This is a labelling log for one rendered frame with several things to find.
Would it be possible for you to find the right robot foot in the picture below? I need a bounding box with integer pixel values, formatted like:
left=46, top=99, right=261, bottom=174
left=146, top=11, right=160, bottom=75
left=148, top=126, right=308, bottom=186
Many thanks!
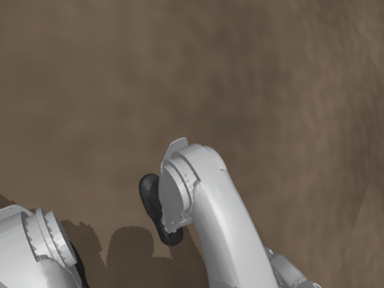
left=139, top=173, right=183, bottom=246

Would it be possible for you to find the right robot hand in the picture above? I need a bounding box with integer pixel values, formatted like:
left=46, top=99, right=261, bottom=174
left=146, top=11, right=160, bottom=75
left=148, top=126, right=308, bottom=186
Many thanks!
left=264, top=246, right=308, bottom=288

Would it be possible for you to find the left robot foot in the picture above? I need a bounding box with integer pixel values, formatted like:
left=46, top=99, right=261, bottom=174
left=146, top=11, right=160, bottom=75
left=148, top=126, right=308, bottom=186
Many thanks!
left=69, top=240, right=90, bottom=288

